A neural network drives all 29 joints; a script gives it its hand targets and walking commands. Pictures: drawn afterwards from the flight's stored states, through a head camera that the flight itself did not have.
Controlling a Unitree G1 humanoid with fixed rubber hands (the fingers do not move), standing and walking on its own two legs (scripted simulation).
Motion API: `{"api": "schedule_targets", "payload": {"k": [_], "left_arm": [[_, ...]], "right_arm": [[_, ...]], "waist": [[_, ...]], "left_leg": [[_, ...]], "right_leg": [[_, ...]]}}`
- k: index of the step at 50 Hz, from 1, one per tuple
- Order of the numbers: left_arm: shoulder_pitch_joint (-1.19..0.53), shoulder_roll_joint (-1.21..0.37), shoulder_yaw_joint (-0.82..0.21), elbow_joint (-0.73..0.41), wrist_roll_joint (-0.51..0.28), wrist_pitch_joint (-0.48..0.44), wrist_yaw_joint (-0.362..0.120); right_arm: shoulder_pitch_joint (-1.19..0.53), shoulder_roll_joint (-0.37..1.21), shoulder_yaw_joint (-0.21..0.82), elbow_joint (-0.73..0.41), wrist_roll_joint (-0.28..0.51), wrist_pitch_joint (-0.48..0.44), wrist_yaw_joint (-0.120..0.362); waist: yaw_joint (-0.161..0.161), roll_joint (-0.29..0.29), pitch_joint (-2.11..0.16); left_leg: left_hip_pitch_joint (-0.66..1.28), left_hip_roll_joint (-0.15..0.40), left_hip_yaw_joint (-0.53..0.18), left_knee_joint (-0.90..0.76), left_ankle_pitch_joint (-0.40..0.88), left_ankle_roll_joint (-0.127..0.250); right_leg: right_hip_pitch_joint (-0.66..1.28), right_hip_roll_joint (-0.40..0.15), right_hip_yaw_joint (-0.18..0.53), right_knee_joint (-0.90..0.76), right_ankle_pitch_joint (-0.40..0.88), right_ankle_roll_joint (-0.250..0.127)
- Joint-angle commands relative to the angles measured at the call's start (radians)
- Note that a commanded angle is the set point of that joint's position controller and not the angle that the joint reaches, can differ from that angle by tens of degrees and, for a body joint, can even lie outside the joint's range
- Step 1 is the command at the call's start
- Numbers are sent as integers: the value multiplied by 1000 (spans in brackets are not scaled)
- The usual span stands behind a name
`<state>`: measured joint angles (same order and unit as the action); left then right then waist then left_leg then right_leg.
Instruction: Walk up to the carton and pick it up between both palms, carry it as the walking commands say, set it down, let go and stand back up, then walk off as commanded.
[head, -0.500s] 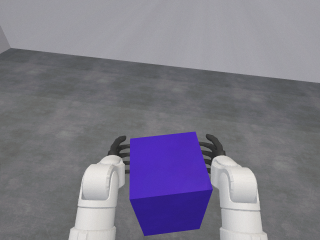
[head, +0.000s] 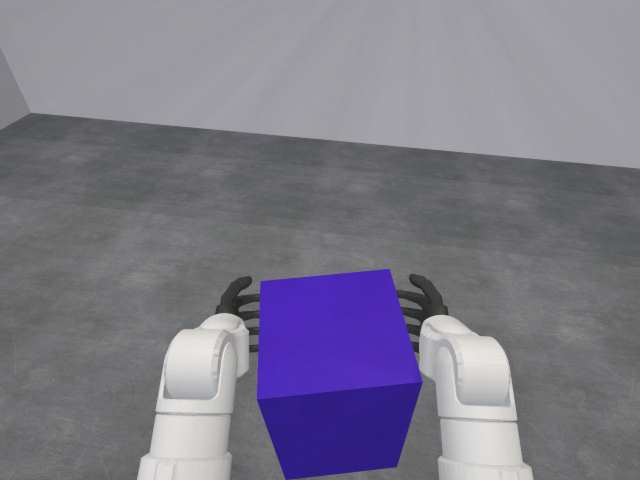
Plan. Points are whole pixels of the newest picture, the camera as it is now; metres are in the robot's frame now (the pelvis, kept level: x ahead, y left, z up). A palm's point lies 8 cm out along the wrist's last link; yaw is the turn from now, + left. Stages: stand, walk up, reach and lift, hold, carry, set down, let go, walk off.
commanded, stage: carry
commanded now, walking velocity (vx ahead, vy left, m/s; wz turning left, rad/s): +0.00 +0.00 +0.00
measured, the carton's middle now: (334, 381) +0.27 +0.00 +0.02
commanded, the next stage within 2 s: none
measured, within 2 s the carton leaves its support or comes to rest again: neither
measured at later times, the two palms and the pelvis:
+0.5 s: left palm (259, 331) +0.29 +0.09 +0.09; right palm (462, 330) +0.30 -0.15 +0.10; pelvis +0.00 -0.04 +0.00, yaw +0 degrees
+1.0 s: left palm (281, 322) +0.30 +0.07 +0.09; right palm (478, 324) +0.31 -0.17 +0.09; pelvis +0.02 -0.06 +0.00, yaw +0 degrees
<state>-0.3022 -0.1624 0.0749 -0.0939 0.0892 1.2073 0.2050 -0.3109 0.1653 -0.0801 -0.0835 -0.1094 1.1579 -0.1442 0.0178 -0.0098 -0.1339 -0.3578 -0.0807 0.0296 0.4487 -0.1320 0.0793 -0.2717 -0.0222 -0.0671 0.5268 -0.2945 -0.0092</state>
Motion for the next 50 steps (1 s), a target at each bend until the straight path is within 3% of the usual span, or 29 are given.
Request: {"api": "schedule_targets", "payload": {"k": [1,14,27,50], "left_arm": [[-547,-976,-600,-101,-398,-43,-269],[-556,-961,-590,-92,-388,-55,-260],[-543,-950,-590,-106,-383,-56,-255],[-531,-952,-594,-119,-387,-55,-257]], "right_arm": [[-417,994,564,11,345,8,203],[-417,990,553,29,333,-3,194],[-407,982,559,12,327,-5,188],[-400,988,565,-8,323,-4,189]], "waist": [[-3,6,-174],[-4,6,-188],[-6,-3,-208],[-6,-8,-215]], "left_leg": [[125,168,-182,-83,-35,-21],[132,158,-151,-32,23,-32],[122,162,-128,10,83,-32],[115,169,-104,37,87,-36]], "right_leg": [[-17,-81,86,-89,-21,-48],[-5,-99,109,-120,35,-62],[45,-115,111,-106,197,-75],[90,-122,111,-89,356,-81]]}}
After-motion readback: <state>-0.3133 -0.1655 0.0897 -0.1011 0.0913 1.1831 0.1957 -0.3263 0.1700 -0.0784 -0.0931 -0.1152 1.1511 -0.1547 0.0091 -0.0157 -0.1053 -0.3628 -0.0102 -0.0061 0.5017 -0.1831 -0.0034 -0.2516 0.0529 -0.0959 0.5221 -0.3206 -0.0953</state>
